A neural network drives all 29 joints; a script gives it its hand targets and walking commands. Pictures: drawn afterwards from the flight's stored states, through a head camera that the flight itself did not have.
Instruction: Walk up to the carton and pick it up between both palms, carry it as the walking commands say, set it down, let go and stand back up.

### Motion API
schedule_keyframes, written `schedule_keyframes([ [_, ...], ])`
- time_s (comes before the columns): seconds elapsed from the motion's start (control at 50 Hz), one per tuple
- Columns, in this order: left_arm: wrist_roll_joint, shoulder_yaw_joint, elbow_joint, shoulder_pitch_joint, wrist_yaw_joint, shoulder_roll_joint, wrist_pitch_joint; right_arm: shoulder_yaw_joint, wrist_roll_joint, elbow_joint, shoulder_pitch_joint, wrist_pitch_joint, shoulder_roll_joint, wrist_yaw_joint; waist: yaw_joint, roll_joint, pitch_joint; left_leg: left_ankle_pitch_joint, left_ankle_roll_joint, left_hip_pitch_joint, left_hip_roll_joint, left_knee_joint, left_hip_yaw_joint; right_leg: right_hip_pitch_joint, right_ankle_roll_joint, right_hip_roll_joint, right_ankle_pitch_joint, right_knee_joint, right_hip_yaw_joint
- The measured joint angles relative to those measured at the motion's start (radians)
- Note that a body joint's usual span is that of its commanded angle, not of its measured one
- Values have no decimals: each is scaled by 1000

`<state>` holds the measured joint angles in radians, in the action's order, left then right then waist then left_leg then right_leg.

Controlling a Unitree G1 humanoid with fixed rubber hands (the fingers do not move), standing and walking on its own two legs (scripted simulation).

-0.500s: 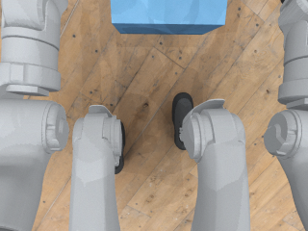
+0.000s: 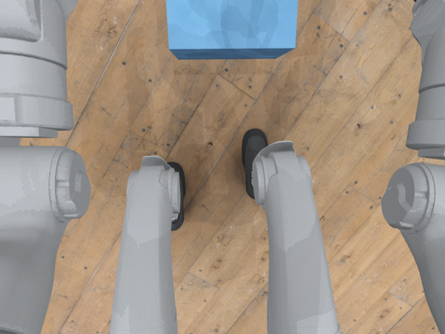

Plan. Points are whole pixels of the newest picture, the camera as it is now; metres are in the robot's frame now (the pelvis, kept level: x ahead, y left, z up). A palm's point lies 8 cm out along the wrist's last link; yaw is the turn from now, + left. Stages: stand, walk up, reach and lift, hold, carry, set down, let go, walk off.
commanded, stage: set down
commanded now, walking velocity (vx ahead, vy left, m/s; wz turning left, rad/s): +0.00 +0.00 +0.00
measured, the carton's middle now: (229, 19) +0.57 -0.07 -0.45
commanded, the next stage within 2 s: let go in 0.40 s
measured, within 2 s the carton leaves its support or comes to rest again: neither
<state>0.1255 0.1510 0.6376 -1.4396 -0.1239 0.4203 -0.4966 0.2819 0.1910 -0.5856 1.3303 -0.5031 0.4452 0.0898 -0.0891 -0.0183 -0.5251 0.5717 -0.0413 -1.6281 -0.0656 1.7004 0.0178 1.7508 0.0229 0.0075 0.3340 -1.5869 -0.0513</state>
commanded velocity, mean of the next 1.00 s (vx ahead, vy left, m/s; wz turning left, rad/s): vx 0.00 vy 0.00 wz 0.00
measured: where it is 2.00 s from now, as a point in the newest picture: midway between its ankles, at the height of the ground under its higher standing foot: (214, 192)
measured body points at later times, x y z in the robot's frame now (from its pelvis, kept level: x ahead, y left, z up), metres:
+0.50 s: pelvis +0.01 +0.00 +0.10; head +0.37 -0.03 +0.35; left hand +0.59 +0.14 -0.03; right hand +0.53 -0.29 -0.03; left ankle +0.10 +0.13 -0.50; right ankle +0.17 -0.13 -0.50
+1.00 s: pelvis +0.04 +0.00 +0.17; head +0.23 -0.03 +0.58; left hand +0.39 +0.19 +0.09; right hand +0.32 -0.29 +0.10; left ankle +0.10 +0.13 -0.50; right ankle +0.17 -0.13 -0.50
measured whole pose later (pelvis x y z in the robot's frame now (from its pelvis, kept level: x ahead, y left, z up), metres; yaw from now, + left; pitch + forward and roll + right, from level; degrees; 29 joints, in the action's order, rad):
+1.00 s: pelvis +0.04 +0.00 +0.17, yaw -2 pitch +15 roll +2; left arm 0.08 0.09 0.33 -0.27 0.01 0.29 -0.32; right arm 0.09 0.12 -0.24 0.18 -0.31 0.36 -0.07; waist -0.08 -0.02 -0.17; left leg 0.39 -0.03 -0.85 -0.05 0.97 0.03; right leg 0.97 0.01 0.01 0.20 -0.90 -0.05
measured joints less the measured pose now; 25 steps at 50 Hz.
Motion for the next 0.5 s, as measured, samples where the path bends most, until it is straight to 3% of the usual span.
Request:
schedule_keyframes([
  [0.26, 0, 12, -11, 23, 28, 4, -8, 0, 0, 31, -24, -21, 0, -2, 0, 0, 1, -100, 4, 204, 9, -283, 3, -219, -1, 0, -82, 281, 0],
  [0.5, -15, 38, -10, 86, 73, 4, 21, -1, -18, 18, -67, 56, 0, -53, 2, 1, 1, -145, 4, 290, 13, -418, 5, -309, -3, 0, -121, 414, 0],
])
